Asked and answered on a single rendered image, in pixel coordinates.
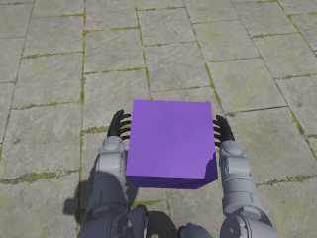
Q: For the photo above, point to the left robot shin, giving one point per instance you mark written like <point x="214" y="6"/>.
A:
<point x="137" y="209"/>

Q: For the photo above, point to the left robot forearm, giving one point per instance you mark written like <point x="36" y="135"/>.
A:
<point x="109" y="184"/>

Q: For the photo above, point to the robot left hand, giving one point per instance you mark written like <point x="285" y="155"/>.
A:
<point x="115" y="125"/>

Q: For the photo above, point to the robot right upper arm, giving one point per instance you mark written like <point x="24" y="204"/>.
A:
<point x="240" y="226"/>

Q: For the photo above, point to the carton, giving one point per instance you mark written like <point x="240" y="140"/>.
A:
<point x="171" y="145"/>

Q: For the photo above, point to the robot left thigh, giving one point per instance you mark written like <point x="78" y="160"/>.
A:
<point x="139" y="223"/>

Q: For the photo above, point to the robot left upper arm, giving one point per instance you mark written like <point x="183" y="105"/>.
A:
<point x="112" y="226"/>

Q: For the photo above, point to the right robot forearm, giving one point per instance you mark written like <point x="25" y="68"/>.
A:
<point x="239" y="186"/>

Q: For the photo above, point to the robot right hand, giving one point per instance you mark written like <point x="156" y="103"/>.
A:
<point x="225" y="130"/>

